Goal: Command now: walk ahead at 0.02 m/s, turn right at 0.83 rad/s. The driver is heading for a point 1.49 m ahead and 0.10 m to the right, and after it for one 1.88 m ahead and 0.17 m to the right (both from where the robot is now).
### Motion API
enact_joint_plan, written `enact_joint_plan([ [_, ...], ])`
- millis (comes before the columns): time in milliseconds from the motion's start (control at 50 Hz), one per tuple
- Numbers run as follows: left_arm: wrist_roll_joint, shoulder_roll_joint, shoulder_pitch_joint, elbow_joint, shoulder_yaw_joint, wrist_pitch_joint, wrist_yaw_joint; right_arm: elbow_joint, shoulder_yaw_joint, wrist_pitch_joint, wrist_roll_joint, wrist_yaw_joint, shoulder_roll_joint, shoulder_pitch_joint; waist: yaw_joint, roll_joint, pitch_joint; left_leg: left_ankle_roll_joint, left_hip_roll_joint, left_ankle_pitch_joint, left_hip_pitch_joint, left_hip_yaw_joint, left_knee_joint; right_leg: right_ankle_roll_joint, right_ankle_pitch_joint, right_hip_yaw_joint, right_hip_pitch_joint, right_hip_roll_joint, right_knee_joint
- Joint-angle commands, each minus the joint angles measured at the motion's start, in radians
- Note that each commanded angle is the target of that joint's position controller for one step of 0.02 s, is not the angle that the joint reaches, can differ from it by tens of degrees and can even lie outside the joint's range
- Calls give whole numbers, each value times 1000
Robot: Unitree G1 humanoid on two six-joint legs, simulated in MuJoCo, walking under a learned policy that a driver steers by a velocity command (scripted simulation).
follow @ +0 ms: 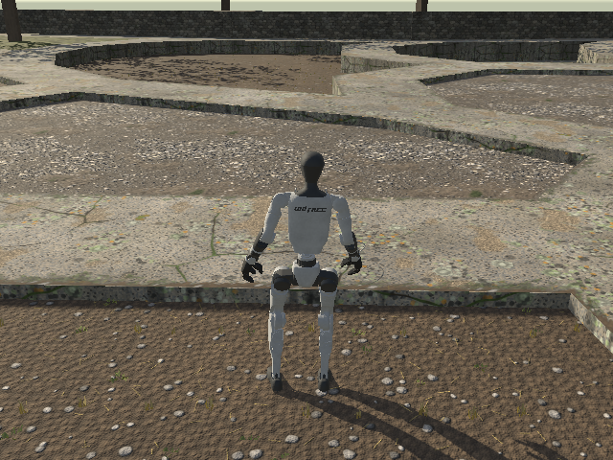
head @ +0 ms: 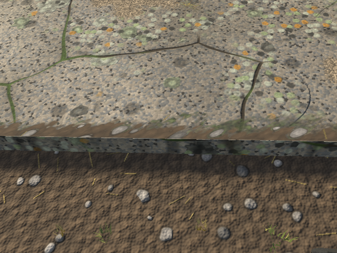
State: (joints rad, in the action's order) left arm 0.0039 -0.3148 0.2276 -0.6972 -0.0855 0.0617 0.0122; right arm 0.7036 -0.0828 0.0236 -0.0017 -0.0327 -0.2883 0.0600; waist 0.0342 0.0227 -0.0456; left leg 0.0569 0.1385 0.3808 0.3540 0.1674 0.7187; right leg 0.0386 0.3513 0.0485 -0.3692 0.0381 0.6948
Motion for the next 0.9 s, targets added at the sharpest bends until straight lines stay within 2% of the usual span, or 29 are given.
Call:
enact_joint_plan([
  [20, -47, -280, 120, 73, -71, -49, -4, -129, -21, -15, -22, -9, -83, -150, 66, -273, 135, 12, -148, 296, 408, -211, 495, 316, -537, -621, 299, 327, -390],
  [40, -36, -258, 89, 76, -65, -67, -6, -123, -25, -18, -4, -13, -84, -139, 37, -212, 126, -17, -139, 207, 413, -252, 505, 269, -471, -554, 297, 280, -381],
  [60, -6, -228, 29, 85, -60, -70, -15, -97, -31, -21, -5, -21, -91, -102, -1, -143, 117, -24, -120, 114, 416, -270, 473, 213, -418, -493, 293, 232, -363],
  [80, 17, -188, -24, 98, -46, -62, -27, -84, -38, -22, -12, -28, -111, -84, -21, -137, 115, -22, -112, 53, 400, -278, 434, 179, -415, -454, 274, 208, -351],
  [100, 19, -166, -46, 113, -37, -53, -39, -75, -41, -26, -14, -25, -109, -67, -35, -151, 134, -15, -127, 9, 349, -273, 431, 164, -454, -426, 247, 179, -341],
  [160, 12, -163, -34, 133, -37, -38, -58, -59, -31, -36, -4, -12, -76, -41, -34, -125, 173, 6, -172, -71, 313, -279, 326, 155, -469, -421, 272, 138, -324],
  [220, 9, -162, -35, 142, -34, -30, -67, -40, -21, -34, 0, -4, -70, -29, -20, -142, 179, 28, -170, -106, 272, -272, 194, 153, -428, -415, 279, 135, -308],
  [280, -3, -157, -42, 147, -27, -23, -60, -36, -18, -31, 2, 7, -79, -26, -5, -174, 157, 32, -160, -94, 189, -259, 122, 162, -384, -437, 214, 132, -303],
  [340, -12, -154, -60, 151, -18, -18, -45, -37, -17, -37, 4, 14, -94, -14, 5, -179, 138, 20, -152, -47, 126, -247, 66, 179, -430, -476, 183, 140, -284],
  [400, -8, -143, -82, 149, -9, -16, -35, -37, -14, -48, 6, 24, -97, 8, 3, -179, 135, 2, -148, -25, 60, -234, -31, 183, -509, -509, 194, 136, -252],
  [440, 3, -125, -116, 148, 1, -15, -34, -25, -10, -58, 4, 33, -84, 54, -37, -168, 131, -23, -150, -161, -57, -216, -233, 150, -480, -500, 174, 96, -227],
  [460, 5, -110, -104, 141, 6, -18, -35, -22, -9, -64, -7, 35, -91, 71, -46, -144, 128, -43, -121, -309, -144, -242, -332, 110, -392, -486, 139, 64, -218],
  [480, -14, -77, -67, 139, 17, -26, -35, -36, -15, -65, -27, 31, -145, 74, -18, -23, 143, -87, 10, -489, -223, -367, -357, 50, -223, -413, 88, -4, -130],
  [500, -15, -67, -7, 135, 16, -35, -31, -32, -20, -61, -36, 25, -187, 40, 51, 162, 127, -214, 126, -677, -230, -494, -347, -10, 58, -277, 16, -129, -44],
  [520, -26, -102, -41, 133, 10, -40, -34, -31, -1, -62, -36, 25, -118, 41, 13, 189, 138, -310, 191, -613, -187, -572, -376, -57, 157, -231, 19, -105, 0],
  [540, -17, -130, -81, 131, -2, -39, -37, -31, 5, -64, -29, 24, -103, 40, -13, 166, 124, -312, 171, -564, -196, -559, -379, -76, 166, -218, 11, -87, 55],
  [580, -10, -108, -112, 124, -3, -26, -40, -23, 3, -64, -13, 17, -126, 48, -37, 149, 118, -290, 146, -550, -237, -518, -368, -110, 192, -203, -38, -70, 135],
  [620, -3, -62, -84, 102, 8, -21, -34, -14, 5, -57, -6, 13, -127, 32, -20, 118, 111, -257, 103, -573, -229, -447, -346, -128, 181, -174, -12, -42, 95],
  [640, -1, -34, -77, 89, 18, -22, -32, -11, 7, -50, -5, 14, -119, 26, -22, 123, 111, -242, 71, -591, -222, -405, -333, -129, 143, -146, 24, -40, 18],
  [680, 4, -12, -55, 57, 22, -26, -30, -2, 14, -35, 0, 17, -103, 35, -21, 137, 127, -223, 30, -612, -223, -356, -300, -123, -23, -99, 119, -52, -178],
  [700, 1, -15, -43, 42, 22, -26, -28, 5, 18, -31, 4, 20, -96, 49, -17, 136, 130, -205, 13, -580, -214, -340, -294, -113, -144, -86, 182, -59, -293],
  [720, -8, -39, -51, 41, 18, -25, -28, 12, 21, -36, 2, 23, -89, 77, -30, 116, 136, -172, 2, -508, -194, -341, -297, -96, -235, -114, 237, -42, -326],
  [740, -17, -85, -60, 54, 12, -22, -32, 15, 27, -47, -10, 30, -83, 93, -47, 50, 145, -130, -18, -406, -151, -325, -284, -72, -383, -171, 287, 16, -296],
  [760, -17, -124, -63, 39, 1, -20, -33, 21, 26, -57, -16, 37, -85, 127, -85, -53, 137, -93, -76, -285, -145, -265, -295, -32, -339, -173, 249, 19, -230],
  [780, -19, -86, -60, 40, 6, -24, -26, 28, 29, -59, -18, 38, -91, 83, -48, -49, 122, -65, -96, -231, -170, -233, -270, -13, -251, -173, 196, 10, -237],
  [800, -24, -59, -58, 32, 15, -30, -24, 26, 31, -58, -16, 38, -85, 54, -42, -45, 101, -56, -101, -228, -170, -224, -254, -12, -220, -181, 171, 11, -255],
  [820, -26, -61, -58, 24, 16, -36, -25, 29, 33, -55, -13, 33, -73, 45, -43, -52, 86, -58, -99, -247, -169, -222, -245, -17, -221, -182, 155, 9, -263],
  [900, -21, -54, -30, -4, 23, -57, -32, 53, 33, -39, -7, 19, -72, 60, -46, -75, 61, -57, -102, -279, -178, -221, -236, -27, -242, -183, 131, 6, -267],
])
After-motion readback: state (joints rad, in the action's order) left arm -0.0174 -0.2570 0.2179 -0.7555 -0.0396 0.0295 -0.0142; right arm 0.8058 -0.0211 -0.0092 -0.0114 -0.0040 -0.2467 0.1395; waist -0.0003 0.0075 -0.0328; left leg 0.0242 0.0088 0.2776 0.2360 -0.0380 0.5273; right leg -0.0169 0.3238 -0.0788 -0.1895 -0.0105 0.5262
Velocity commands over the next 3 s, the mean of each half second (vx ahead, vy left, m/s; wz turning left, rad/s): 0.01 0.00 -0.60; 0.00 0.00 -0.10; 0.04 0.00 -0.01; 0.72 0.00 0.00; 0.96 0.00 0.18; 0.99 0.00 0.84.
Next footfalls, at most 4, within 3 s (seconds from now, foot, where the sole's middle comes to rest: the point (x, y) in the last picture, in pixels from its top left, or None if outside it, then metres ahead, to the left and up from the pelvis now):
0.46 left None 0.12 0.12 -0.76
0.74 right None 0.01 -0.13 -0.76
2.14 right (259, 229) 0.55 -0.25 -0.76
2.68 left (223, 112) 1.05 -0.14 -0.64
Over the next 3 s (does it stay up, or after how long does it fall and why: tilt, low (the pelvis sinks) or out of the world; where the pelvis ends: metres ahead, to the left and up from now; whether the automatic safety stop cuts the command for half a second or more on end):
stays up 1.18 -0.18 0.13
